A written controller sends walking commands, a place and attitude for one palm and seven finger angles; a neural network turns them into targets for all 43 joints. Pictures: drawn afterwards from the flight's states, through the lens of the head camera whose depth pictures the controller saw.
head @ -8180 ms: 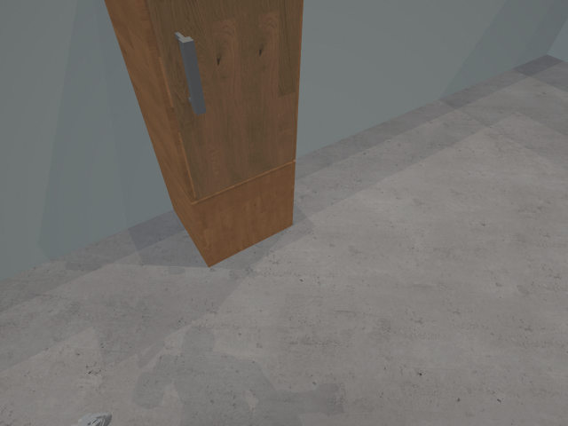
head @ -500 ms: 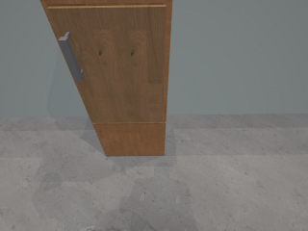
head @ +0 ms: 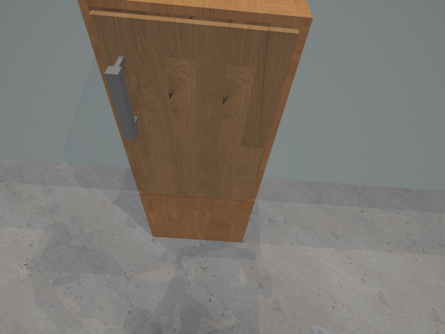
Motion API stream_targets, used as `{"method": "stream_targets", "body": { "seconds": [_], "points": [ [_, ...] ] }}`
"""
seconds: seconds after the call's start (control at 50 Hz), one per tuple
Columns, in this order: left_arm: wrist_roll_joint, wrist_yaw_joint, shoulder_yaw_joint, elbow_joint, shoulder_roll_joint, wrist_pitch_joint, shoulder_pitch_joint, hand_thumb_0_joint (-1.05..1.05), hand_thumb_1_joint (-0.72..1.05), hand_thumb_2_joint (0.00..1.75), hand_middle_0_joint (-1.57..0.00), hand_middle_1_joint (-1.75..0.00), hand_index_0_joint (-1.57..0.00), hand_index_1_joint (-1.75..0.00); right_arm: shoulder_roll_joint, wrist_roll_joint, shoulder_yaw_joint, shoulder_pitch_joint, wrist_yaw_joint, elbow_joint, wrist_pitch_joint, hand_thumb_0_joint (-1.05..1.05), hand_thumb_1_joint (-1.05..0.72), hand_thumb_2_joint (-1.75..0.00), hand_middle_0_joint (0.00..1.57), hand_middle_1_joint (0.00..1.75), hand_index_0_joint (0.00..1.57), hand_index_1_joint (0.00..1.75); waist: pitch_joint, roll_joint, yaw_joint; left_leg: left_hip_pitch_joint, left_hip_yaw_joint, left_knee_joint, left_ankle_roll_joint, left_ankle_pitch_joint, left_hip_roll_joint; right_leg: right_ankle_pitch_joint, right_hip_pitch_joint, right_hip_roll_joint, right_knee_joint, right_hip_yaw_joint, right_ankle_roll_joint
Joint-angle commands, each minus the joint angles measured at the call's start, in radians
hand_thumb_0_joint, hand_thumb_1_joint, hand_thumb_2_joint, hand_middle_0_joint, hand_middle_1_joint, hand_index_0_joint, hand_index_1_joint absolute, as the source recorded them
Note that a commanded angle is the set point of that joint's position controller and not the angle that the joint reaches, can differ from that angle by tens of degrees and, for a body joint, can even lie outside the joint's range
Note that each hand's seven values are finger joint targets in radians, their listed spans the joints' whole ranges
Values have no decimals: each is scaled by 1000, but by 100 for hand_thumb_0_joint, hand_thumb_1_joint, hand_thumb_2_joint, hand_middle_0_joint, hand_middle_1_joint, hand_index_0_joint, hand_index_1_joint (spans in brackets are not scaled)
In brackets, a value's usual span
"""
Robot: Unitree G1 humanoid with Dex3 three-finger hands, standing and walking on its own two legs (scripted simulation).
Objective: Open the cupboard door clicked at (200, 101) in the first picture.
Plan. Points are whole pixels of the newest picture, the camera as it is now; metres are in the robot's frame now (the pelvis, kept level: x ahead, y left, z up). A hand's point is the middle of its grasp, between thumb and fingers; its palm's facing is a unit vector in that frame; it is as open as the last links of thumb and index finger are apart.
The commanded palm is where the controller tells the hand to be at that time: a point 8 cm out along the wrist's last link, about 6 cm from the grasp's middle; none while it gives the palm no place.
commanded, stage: come to a stop and stand still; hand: left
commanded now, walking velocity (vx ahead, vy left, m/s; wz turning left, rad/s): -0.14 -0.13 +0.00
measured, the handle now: (126, 100) +0.54 +0.28 +0.08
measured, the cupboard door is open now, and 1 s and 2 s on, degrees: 0 0 0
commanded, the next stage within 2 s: look again from close up in 1.28 s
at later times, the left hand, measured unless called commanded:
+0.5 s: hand out of the picture +0.02 +0.12 -0.15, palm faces +0.02 -0.96 -0.28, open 7.3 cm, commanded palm none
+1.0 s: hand out of the picture -0.02 +0.18 -0.18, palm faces +0.02 -0.97 -0.22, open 7.4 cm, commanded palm none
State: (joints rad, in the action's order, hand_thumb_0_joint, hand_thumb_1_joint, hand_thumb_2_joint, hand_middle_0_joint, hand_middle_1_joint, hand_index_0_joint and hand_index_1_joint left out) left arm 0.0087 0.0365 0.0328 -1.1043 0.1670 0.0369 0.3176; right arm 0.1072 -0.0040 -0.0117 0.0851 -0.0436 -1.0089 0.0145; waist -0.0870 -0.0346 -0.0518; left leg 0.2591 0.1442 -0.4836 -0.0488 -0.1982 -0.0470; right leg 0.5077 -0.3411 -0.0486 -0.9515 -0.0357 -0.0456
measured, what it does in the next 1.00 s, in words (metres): steps on the spot: right foot, then left foot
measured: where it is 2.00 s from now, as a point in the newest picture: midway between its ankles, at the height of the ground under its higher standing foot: outside the picture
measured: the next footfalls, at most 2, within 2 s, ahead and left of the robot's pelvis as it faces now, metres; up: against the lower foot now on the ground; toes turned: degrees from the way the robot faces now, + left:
right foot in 0.32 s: +0.00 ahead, -0.18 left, +0.00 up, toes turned -4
left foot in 0.72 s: -0.01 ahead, +0.08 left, +0.00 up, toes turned +4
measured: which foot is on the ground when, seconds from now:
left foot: down 0.00-0.34, up 0.36-0.70, down 0.72-1.00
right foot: up 0.00-0.30, down 0.32-1.00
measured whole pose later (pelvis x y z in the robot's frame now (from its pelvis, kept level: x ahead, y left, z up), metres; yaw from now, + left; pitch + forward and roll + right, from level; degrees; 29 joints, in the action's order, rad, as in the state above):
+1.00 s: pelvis -0.04 +0.00 -0.01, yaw -1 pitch -2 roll +0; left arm 0.02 0.03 -0.01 -1.03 0.19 0.02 0.29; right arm 0.18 -0.01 0.01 0.22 -0.01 -0.95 0.00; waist -0.01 0.00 -0.03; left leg 0.18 0.09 -0.55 -0.05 -0.34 0.01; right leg 0.27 -0.23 -0.10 -0.53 -0.01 -0.05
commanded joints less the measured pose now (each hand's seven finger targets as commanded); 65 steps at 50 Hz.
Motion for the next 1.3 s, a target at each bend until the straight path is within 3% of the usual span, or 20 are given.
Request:
{"method": "stream_targets", "body": {
  "seconds": [0.0, 0.18, 0.24, 0.26, 0.28, 0.3, 0.34, 0.4, 0.46, 0.54, 0.6, 0.62, 0.66, 0.7, 0.72, 0.74, 0.84, 0.94, 1.14, 1.28],
  "points": [
    [11, -3, 49, 85, 91, 17, 60, 0, 90, 90, -20, -30, -20, -30, 216, -8, -70, 114, -19, 19, -16, 0, -90, -90, 20, 30, 20, 30, 143, 124, 52, -133, -182, 128, -128, 730, -327, -63, -121, -11, -235, 63, -7],
    [11, -19, 36, 155, 54, 9, -20, 0, 90, 90, -20, -30, -20, -30, 223, -26, -82, 86, 12, 38, -22, 0, -90, -90, 20, 30, 20, 30, 123, 276, 64, -37, -214, 212, -100, 33, -262, -47, -3, -17, 156, -17, 12],
    [11, -13, 24, 103, 60, -20, 63, 0, 90, 90, -20, -30, -20, -30, 203, -18, -75, 103, 26, 18, -28, 0, -90, -90, 20, 30, 20, 30, 118, 192, 20, 71, -172, 154, -23, -172, -172, -232, 212, 10, 486, -64, 17],
    [19, -8, 25, 93, 102, -32, 79, 0, 90, 90, -20, -30, -20, -30, 154, -8, -65, 125, 30, 15, -30, 0, -90, -90, 20, 30, 20, 30, 100, 67, 19, 123, -119, 56, 31, -225, -98, -229, 251, -51, 614, 14, 31],
    [22, -4, 27, 112, 181, -46, 37, 0, 90, 90, -20, -30, -20, -30, 89, 2, -48, 134, 36, 34, -36, 0, -90, -90, 20, 30, 20, 30, 58, -144, 40, 166, -71, -77, 86, -261, -25, -84, 148, -254, 758, 284, 104],
    [18, -4, 33, 146, 238, -39, -26, 0, 90, 90, -20, -30, -20, -30, 109, -5, -47, 104, 46, 57, -45, 0, -90, -90, 20, 30, 20, 30, 10, -115, 34, 130, -103, -149, 83, -291, -22, 18, 1, -344, 828, 344, 160],
    [15, 1, 42, 142, 231, -49, -61, 0, 90, 90, -20, -30, -20, -30, 151, -17, -55, 85, 44, 54, -57, 0, -90, -90, 20, 30, 20, 30, -43, -236, 25, 173, -155, -264, 71, -242, -14, -89, -23, -316, 819, 376, 176],
    [13, 1, 41, 152, 195, -46, -114, 0, 90, 90, -20, -30, -20, -30, 158, -13, -62, 194, 49, 1, -51, 0, -90, -90, 20, 30, 20, 30, 6, -136, 58, 162, -137, -359, 78, -160, 5, -284, 69, -254, 731, 210, 163],
    [16, 4, 47, 138, 186, -46, -52, 0, 90, 90, -20, -30, -20, -30, 155, -12, -60, 182, 45, 16, -48, 0, -90, -90, 20, 30, 20, 30, 17, -138, 24, 190, -128, -378, 91, -170, 12, -458, 144, -265, 679, 188, 179],
    [21, 10, 57, 118, 198, -42, -9, 0, 90, 90, -20, -30, -20, -30, 137, -6, -52, 156, 37, 37, -41, 0, -90, -90, 20, 30, 20, 30, 65, -157, 0, 161, -116, -248, 95, -236, 18, -642, 232, -280, 616, 200, 209],
    [17, 9, 52, 102, 191, -39, -24, 0, 90, 90, -20, -30, -20, -30, 121, -2, -46, 201, 30, 15, -32, 0, -90, -90, 20, 30, 20, 30, 105, -186, 26, 27, -88, -52, 90, -134, 39, -679, 214, -234, 558, 165, 176],
    [24, 49, 28, 91, 183, -70, 30, 0, 90, 90, -20, -30, -20, -30, 160, -7, -38, 193, 34, 75, -6, 0, -90, -90, 20, 30, 20, 30, 142, -135, 49, 15, -61, -81, 91, -131, 51, -1084, 263, -207, 429, 212, 136],
    [9, 34, 25, 146, 198, -75, -15, 0, 90, 90, -20, -30, -20, -30, 146, -1, -25, 245, 38, 91, -11, 0, -90, -90, 20, 30, 20, 30, 226, -112, 70, -23, -87, -11, 51, -100, 27, -805, 261, -174, 409, 119, 111],
    [5, 28, 11, 153, 138, -62, 3, 0, 90, 90, -20, -30, -20, -30, 188, -14, -24, 269, 37, 80, 2, 0, -90, -90, 20, 30, 20, 30, 212, 113, 56, -87, -151, 2, 17, 264, -78, -569, 187, -87, 350, 30, 85],
    [4, 27, 8, 150, 121, -61, 22, 0, 90, 90, -20, -30, -20, -30, 200, -18, -22, 246, 32, 80, -3, 0, -90, -90, 20, 30, 20, 30, 172, 111, 43, -75, -145, -43, 6, 373, -108, -498, 151, -64, 377, 16, 82],
    [7, 24, 2, 141, 126, -55, -5, 0, 90, 90, -20, -30, -20, -30, 192, -15, -20, 232, 31, 77, -1, 0, -90, -90, 20, 30, 20, 30, 139, 225, 55, -73, -163, -22, 7, 442, -91, -440, 147, -53, 368, -1, 75],
    [8, 5, -17, 128, 125, -35, -14, 0, 90, 90, -20, -30, -20, -30, 202, -10, -8, 173, 29, 90, -7, 0, -90, -90, 20, 30, 20, 30, -11, 70, 47, 42, -178, 89, 2, 11, -61, -269, 110, -34, 466, 26, 59],
    [14, -4, -21, 130, 120, -31, -1, 0, 90, 90, -20, -30, -20, -30, 213, -13, -9, 168, 29, 86, 2, 0, -90, -90, 20, 30, 20, 30, -28, 104, 42, 60, -211, 185, -7, -152, -68, -247, 106, -29, 468, 14, 52],
    [10, -6, -22, 101, 111, -39, 16, 0, 90, 90, -20, -30, -20, -30, 205, -11, -1, 208, 18, 38, 19, 0, -90, -90, 20, 30, 20, 30, 43, 74, 45, -53, -174, 134, -7, 159, -68, -369, 137, -50, 467, 21, 47],
    [7, -3, -21, 68, 105, -39, 18, 0, 90, 90, -20, -30, -20, -30, 192, -10, 2, 235, 13, -12, 19, 0, -90, -90, 20, 30, 20, 30, 36, 66, 44, -63, -159, 120, -5, 175, -63, -401, 154, -56, 466, 22, 49]
  ]
}}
